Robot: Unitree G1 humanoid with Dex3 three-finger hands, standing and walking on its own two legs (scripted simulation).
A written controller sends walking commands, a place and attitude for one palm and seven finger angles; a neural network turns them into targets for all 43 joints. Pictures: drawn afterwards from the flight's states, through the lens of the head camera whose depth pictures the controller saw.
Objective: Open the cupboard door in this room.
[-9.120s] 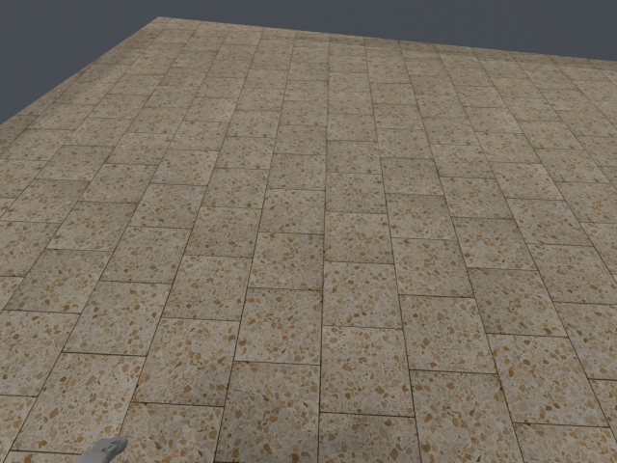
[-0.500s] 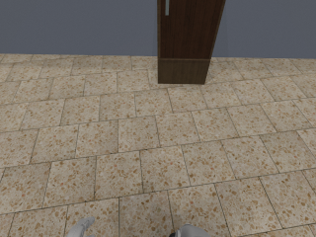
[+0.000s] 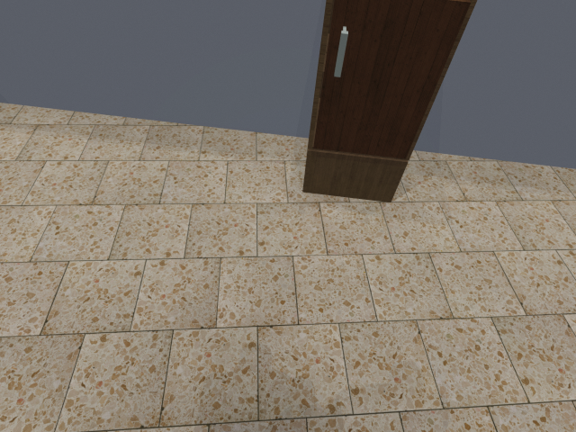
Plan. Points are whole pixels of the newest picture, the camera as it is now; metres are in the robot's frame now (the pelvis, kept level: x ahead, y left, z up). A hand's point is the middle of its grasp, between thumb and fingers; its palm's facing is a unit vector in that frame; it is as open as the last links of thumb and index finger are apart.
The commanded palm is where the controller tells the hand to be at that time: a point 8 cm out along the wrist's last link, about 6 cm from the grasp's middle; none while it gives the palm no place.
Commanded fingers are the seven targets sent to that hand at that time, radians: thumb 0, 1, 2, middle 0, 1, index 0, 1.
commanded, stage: stand and wait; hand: left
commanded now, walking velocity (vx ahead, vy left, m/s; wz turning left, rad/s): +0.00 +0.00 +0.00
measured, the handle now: (341, 51) +1.20 -0.03 -0.04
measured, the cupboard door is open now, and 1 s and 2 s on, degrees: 0 0 0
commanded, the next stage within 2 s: look at it before walking up in 0.80 s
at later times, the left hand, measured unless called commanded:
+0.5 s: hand out of the picture +0.04 +0.17 -0.16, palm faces +0.01 -0.98 -0.21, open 7.4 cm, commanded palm none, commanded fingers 0.00 0.90 0.90 -0.20 -0.30 -0.20 -0.30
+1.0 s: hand out of the picture -0.03 +0.12 -0.16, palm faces +0.06 -0.99 -0.15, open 7.4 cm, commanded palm none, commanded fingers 0.00 0.90 0.90 -0.20 -0.30 -0.20 -0.30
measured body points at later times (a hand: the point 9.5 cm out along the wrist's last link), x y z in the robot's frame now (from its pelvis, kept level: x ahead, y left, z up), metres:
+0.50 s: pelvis +0.03 -0.01 +0.01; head +0.03 -0.01 +0.46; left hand +0.04 +0.22 -0.15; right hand +0.00 -0.22 -0.15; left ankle +0.04 +0.11 -0.73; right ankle -0.03 -0.12 -0.73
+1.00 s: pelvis +0.02 -0.03 +0.01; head +0.03 -0.03 +0.46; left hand -0.03 +0.17 -0.15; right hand +0.01 -0.24 -0.15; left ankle +0.04 +0.11 -0.73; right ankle -0.03 -0.12 -0.73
